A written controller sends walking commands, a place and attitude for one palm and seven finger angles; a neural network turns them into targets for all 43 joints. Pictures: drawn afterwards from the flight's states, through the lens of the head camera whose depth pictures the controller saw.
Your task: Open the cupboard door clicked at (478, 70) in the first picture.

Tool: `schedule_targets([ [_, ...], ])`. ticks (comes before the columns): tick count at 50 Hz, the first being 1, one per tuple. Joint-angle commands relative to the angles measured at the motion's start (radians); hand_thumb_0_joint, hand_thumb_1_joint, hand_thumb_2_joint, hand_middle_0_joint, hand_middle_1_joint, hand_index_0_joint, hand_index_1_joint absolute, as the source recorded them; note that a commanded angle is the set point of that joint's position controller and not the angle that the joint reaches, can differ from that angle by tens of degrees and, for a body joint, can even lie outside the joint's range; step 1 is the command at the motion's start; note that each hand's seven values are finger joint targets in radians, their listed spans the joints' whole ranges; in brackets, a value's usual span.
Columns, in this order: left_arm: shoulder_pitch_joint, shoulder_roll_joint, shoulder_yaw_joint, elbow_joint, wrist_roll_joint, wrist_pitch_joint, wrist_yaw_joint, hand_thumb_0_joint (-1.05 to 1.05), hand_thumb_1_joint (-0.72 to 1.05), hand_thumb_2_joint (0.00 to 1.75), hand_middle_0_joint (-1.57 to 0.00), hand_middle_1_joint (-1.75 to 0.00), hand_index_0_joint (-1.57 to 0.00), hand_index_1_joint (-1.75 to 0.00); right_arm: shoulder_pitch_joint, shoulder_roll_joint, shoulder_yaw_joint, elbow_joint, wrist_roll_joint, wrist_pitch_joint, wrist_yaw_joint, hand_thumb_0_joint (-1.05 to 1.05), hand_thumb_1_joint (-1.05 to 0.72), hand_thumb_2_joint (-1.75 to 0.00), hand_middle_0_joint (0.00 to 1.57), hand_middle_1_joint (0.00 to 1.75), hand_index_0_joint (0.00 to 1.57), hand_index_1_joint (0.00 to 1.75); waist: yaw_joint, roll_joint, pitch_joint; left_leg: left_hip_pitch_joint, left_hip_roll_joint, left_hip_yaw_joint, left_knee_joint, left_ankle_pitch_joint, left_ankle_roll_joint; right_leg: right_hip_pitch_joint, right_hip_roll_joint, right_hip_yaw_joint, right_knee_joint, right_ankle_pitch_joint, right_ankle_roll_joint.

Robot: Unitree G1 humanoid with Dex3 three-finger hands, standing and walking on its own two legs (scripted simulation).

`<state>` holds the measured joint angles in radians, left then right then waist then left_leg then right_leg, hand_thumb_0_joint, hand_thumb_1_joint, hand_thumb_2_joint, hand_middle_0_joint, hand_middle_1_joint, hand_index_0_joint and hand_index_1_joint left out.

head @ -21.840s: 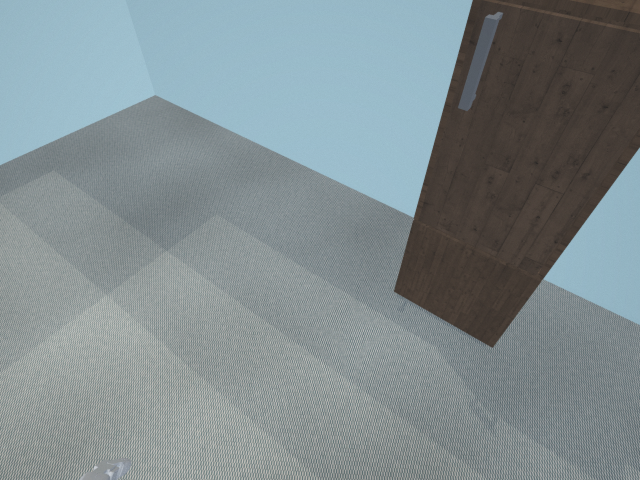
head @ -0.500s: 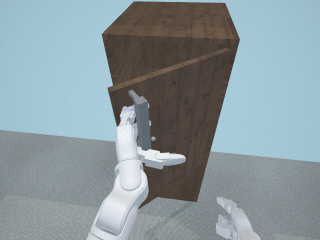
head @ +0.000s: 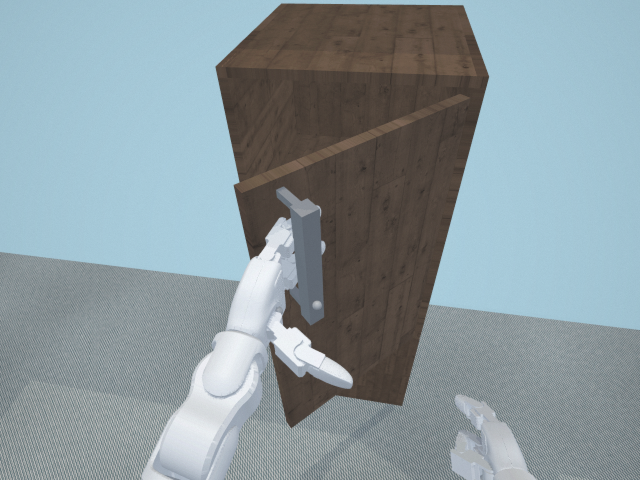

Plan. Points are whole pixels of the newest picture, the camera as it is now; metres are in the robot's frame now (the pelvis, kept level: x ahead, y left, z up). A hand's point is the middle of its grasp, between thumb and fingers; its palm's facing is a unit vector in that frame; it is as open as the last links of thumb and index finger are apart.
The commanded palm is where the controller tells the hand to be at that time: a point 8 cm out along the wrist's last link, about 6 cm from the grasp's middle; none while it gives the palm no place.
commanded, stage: slide the hand sideways off the handle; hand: left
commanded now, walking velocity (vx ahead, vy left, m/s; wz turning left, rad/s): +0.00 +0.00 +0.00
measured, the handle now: (299, 259) +0.32 +0.06 +0.15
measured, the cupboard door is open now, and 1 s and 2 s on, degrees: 46 46 46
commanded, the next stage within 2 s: draw the hand back to the body in 0.96 s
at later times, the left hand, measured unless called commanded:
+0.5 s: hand (297, 326) +0.23 +0.05 +0.15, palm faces -0.14 -0.99 -0.01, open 16.1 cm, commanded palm +0.19 +0.11 +0.15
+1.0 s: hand (229, 368) +0.19 +0.11 +0.14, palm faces -0.04 -1.00 -0.07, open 16.3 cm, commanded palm +0.15 +0.15 +0.15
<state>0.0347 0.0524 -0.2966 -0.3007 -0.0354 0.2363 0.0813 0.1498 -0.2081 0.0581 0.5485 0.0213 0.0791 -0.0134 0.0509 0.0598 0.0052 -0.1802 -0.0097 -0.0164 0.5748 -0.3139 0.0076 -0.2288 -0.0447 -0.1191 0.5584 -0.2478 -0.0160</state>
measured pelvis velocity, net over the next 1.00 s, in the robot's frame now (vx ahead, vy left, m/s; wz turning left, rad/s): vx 0.03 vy -0.01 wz -0.03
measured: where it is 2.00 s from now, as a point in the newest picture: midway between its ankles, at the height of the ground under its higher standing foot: outside the picture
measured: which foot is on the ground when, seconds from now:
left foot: down 0.00-1.00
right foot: down 0.00-1.00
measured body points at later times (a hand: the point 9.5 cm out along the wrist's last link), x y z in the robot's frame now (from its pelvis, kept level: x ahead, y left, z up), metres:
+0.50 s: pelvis +0.02 -0.01 +0.00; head -0.01 -0.03 +0.45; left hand +0.23 +0.11 +0.15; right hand +0.22 -0.21 -0.06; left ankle +0.00 +0.12 -0.73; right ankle +0.04 -0.11 -0.73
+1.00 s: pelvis +0.03 -0.01 +0.00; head +0.00 -0.03 +0.44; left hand +0.18 +0.16 +0.15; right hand +0.22 -0.22 -0.06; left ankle +0.00 +0.12 -0.73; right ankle +0.04 -0.11 -0.73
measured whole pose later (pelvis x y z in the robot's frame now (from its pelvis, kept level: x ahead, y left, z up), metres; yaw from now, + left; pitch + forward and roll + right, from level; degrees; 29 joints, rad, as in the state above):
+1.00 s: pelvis +0.03 -0.01 +0.00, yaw -2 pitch -1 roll -1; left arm 0.70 0.18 -0.01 -0.71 -0.18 0.07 -0.12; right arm 0.26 -0.22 0.05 0.47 0.04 -0.11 -0.03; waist 0.05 0.07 -0.05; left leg -0.22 0.04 -0.01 0.63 -0.39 -0.01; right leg -0.27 0.00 -0.11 0.60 -0.31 -0.03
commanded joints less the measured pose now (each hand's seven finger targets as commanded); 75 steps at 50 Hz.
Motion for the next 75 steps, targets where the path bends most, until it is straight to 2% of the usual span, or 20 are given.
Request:
schedule_targets([
  [1, -0.259, -0.115, -0.02, -0.235, -0.061, -0.04, -0.025, 0.0, -0.5, 0.3, -0.15, -0.3, -0.15, -0.3, -0.206, -0.051, -0.014, -0.193, 0.008, -0.086, -0.004, 0.0, -0.9, -0.9, 0.2, 0.3, 0.2, 0.3, -0.032, -0.143, -0.111, -0.037, -0.004, -0.041, -0.129, 0.022, 0.018, 0.024, 0.025, 0.052, -0.124, -0.076, -0.013],
  [4, -0.181, -0.064, 0.033, -0.283, -0.038, -0.03, 0.02, 0.0, -0.5, 0.3, -0.15, -0.3, -0.15, -0.3, -0.214, -0.048, -0.013, -0.206, 0.002, -0.078, 0.007, 0.0, -0.9, -0.9, 0.2, 0.3, 0.2, 0.3, -0.006, -0.104, -0.128, -0.042, -0.006, -0.027, -0.136, 0.041, 0.015, 0.049, 0.02, 0.06, -0.12, -0.067, -0.016],
  [8, -0.106, -0.015, 0.077, -0.283, -0.011, -0.018, 0.032, 0.0, -0.5, 0.3, -0.15, -0.3, -0.15, -0.3, -0.218, -0.046, -0.009, -0.219, -0.002, -0.053, 0.01, 0.0, -0.9, -0.9, 0.2, 0.3, 0.2, 0.3, 0.005, -0.113, -0.081, -0.057, -0.007, -0.009, -0.132, 0.043, 0.018, 0.045, 0.019, 0.076, -0.15, -0.085, -0.017],
  [16, 0.046, 0.042, 0.16, -0.382, -0.04, -0.013, 0.002, 0.0, -0.5, 0.3, -0.15, -0.3, -0.15, -0.3, -0.206, -0.045, -0.01, -0.249, 0.001, -0.031, 0.005, 0.0, -0.9, -0.9, 0.2, 0.3, 0.2, 0.3, 0.016, -0.116, -0.129, -0.035, 0.003, 0.021, -0.127, 0.114, 0.02, 0.101, 0.027, 0.088, -0.147, 0.008, -0.011],
  [19, 0.155, 0.043, 0.166, -0.435, -0.046, -0.027, -0.008, 0.0, -0.5, 0.3, -0.15, -0.3, -0.15, -0.3, -0.188, -0.049, -0.013, -0.261, 0.005, -0.034, 0.01, 0.0, -0.9, -0.9, 0.2, 0.3, 0.2, 0.3, 0.02, -0.08, -0.127, -0.034, 0.01, 0.023, -0.124, 0.156, 0.018, 0.103, 0.033, 0.076, -0.12, 0.084, -0.014],
  [21, 0.197, 0.042, 0.154, -0.483, -0.045, -0.04, -0.016, 0.0, -0.5, 0.3, -0.15, -0.3, -0.15, -0.3, -0.173, -0.052, -0.018, -0.266, 0.006, -0.042, 0.014, 0.0, -0.9, -0.9, 0.2, 0.3, 0.2, 0.3, 0.011, -0.097, -0.133, -0.031, 0.012, 0.026, -0.116, 0.178, 0.02, 0.103, 0.037, 0.073, -0.108, 0.126, -0.011],
  [23, 0.265, 0.056, 0.162, -0.526, -0.046, -0.056, -0.022, 0.0, -0.5, 0.3, -0.15, -0.3, -0.15, -0.3, -0.161, -0.056, -0.022, -0.276, 0.008, -0.052, 0.016, 0.0, -0.9, -0.9, 0.2, 0.3, 0.2, 0.3, 0.013, -0.061, -0.131, -0.033, 0.014, 0.025, -0.105, 0.196, 0.02, 0.098, 0.038, 0.07, -0.094, 0.156, -0.012],
  [27, 0.316, 0.091, 0.183, -0.583, -0.049, -0.092, -0.046, 0.0, -0.5, 0.3, -0.15, -0.3, -0.15, -0.3, -0.134, -0.061, -0.029, -0.281, 0.008, -0.083, 0.006, 0.0, -0.9, -0.9, 0.2, 0.3, 0.2, 0.3, -0.002, -0.105, -0.119, -0.033, 0.013, 0.027, -0.082, 0.183, 0.028, 0.075, 0.038, 0.082, -0.102, 0.15, -0.002],
  [33, 0.449, 0.123, 0.227, -0.608, -0.081, -0.142, -0.095, 0.0, -0.5, 0.3, -0.15, -0.3, -0.15, -0.3, -0.094, -0.073, -0.036, -0.277, 0.013, -0.138, -0.004, 0.0, -0.9, -0.9, 0.2, 0.3, 0.2, 0.3, -0.002, -0.065, -0.1, -0.04, 0.012, 0.024, -0.06, 0.182, 0.024, 0.051, 0.037, 0.072, -0.092, 0.15, -0.002],
  [40, 0.585, 0.154, 0.278, -0.649, -0.114, -0.189, -0.143, 0.0, -0.5, 0.3, -0.15, -0.3, -0.15, -0.3, -0.055, -0.079, -0.041, -0.279, 0.017, -0.201, -0.007, 0.0, -0.9, -0.9, 0.2, 0.3, 0.2, 0.3, 0.0, -0.08, -0.097, -0.073, 0.013, 0.021, -0.038, 0.195, 0.023, 0.041, 0.035, 0.064, -0.066, 0.189, 0.005],
  [41, 0.596, 0.168, 0.299, -0.644, -0.119, -0.195, -0.147, 0.0, -0.5, 0.3, -0.15, -0.3, -0.15, -0.3, -0.047, -0.079, -0.043, -0.275, 0.017, -0.209, -0.009, 0.0, -0.9, -0.9, 0.2, 0.3, 0.2, 0.3, 0.0, -0.11, -0.097, -0.081, 0.012, 0.019, -0.03, 0.193, 0.024, 0.042, 0.033, 0.07, -0.068, 0.188, 0.008],
  [43, 0.629, 0.179, 0.318, -0.648, -0.128, -0.208, -0.162, 0.0, -0.5, 0.3, -0.15, -0.3, -0.15, -0.3, -0.042, -0.082, -0.047, -0.27, 0.016, -0.225, -0.012, 0.0, -0.9, -0.9, 0.2, 0.3, 0.2, 0.3, 0.002, -0.087, -0.101, -0.083, 0.01, 0.019, -0.02, 0.192, 0.024, 0.038, 0.031, 0.068, -0.065, 0.184, 0.005],
  [46, 0.652, 0.188, 0.338, -0.66, -0.152, -0.235, -0.194, 0.0, -0.5, 0.3, -0.15, -0.3, -0.15, -0.3, -0.036, -0.085, -0.05, -0.268, 0.022, -0.255, -0.016, 0.0, -0.9, -0.9, 0.2, 0.3, 0.2, 0.3, -0.002, -0.081, -0.096, -0.091, 0.008, 0.019, -0.007, 0.182, 0.024, 0.025, 0.029, 0.078, -0.069, 0.174, 0.011],
  [50, 0.569, 0.154, 0.285, -0.648, -0.172, -0.264, -0.228, 0.0, -0.5, 0.3, -0.15, -0.3, -0.15, -0.3, -0.03, -0.099, -0.047, -0.258, 0.023, -0.304, -0.023, 0.0, -0.9, -0.9, 0.2, 0.3, 0.2, 0.3, -0.026, -0.072, -0.055, -0.099, 0.005, 0.006, 0.003, 0.123, 0.024, -0.027, 0.026, 0.079, -0.086, 0.075, 0.014],
  [54, 0.545, 0.188, 0.316, -0.615, -0.162, -0.27, -0.217, 0.0, -0.5, 0.3, -0.15, -0.3, -0.15, -0.3, -0.029, -0.1, -0.044, -0.244, 0.021, -0.336, -0.028, 0.0, -0.9, -0.9, 0.2, 0.3, 0.2, 0.3, -0.012, -0.076, -0.051, -0.116, 0.004, -0.008, -0.007, 0.082, 0.023, -0.032, 0.024, 0.074, -0.084, -0.001, 0.008],
  [57, 0.561, 0.217, 0.363, -0.609, -0.149, -0.257, -0.208, 0.0, -0.5, 0.3, -0.15, -0.3, -0.15, -0.3, -0.035, -0.093, -0.042, -0.242, 0.02, -0.337, -0.028, 0.0, -0.9, -0.9, 0.2, 0.3, 0.2, 0.3, 0.008, -0.061, -0.087, -0.121, 0.003, -0.005, -0.024, 0.101, 0.019, 0.002, 0.023, 0.065, -0.064, 0.031, 0.004],
  [58, 0.563, 0.239, 0.392, -0.599, -0.145, -0.25, -0.202, 0.0, -0.5, 0.3, -0.15, -0.3, -0.15, -0.3, -0.039, -0.093, -0.045, -0.236, 0.021, -0.334, -0.028, 0.0, -0.9, -0.9, 0.2, 0.3, 0.2, 0.3, 0.017, -0.026, -0.094, -0.118, 0.005, -0.005, -0.03, 0.11, 0.017, 0.013, 0.025, 0.058, -0.054, 0.047, -0.001],
  [65, 0.458, 0.238, 0.432, -0.556, -0.211, -0.198, -0.232, 0.0, -0.5, 0.3, -0.15, -0.3, -0.15, -0.3, -0.062, -0.104, -0.028, -0.221, 0.031, -0.342, -0.043, 0.0, -0.9, -0.9, 0.2, 0.3, 0.2, 0.3, 0.004, -0.065, -0.051, -0.116, 0.013, -0.017, -0.061, 0.067, 0.012, 0.001, 0.036, 0.049, -0.088, -0.004, 0.006],
  [72, 0.415, 0.268, 0.461, -0.564, -0.212, -0.167, -0.257, 0.0, -0.5, 0.3, -0.15, -0.3, -0.15, -0.3, -0.065, -0.11, -0.022, -0.208, 0.033, -0.361, -0.043, 0.0, -0.9, -0.9, 0.2, 0.3, 0.2, 0.3, 0.009, 0.002, -0.073, -0.094, 0.01, -0.023, -0.089, 0.096, 0.006, 0.024, 0.04, 0.035, -0.081, 0.041, 0.0],
  [75, 0.421, 0.293, 0.515, -0.533, -0.225, -0.156, -0.259, 0.0, -0.43, 0.33, -0.15, -0.3, -0.15, -0.3, -0.069, -0.109, -0.022, -0.199, 0.033, -0.359, -0.047, 0.0, -0.9, -0.9, 0.2, 0.3, 0.2, 0.3, 0.015, -0.034, -0.068, -0.095, 0.013, -0.028, -0.099, 0.111, 0.002, 0.035, 0.044, 0.03, -0.085, 0.058, -0.001],
])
